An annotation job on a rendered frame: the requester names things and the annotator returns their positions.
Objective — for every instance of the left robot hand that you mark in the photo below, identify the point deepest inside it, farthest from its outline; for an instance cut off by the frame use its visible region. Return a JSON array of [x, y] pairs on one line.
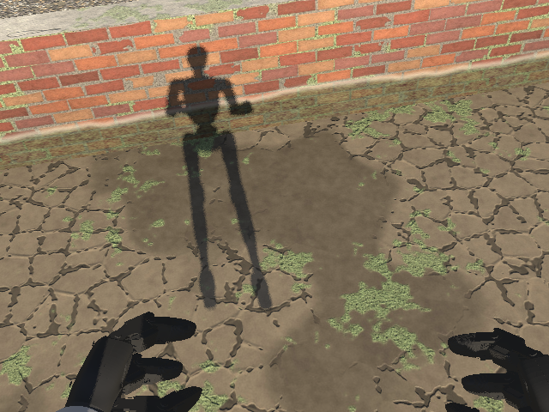
[[113, 368]]

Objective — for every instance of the right robot hand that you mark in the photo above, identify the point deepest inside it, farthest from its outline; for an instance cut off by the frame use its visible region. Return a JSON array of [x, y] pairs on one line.
[[525, 386]]

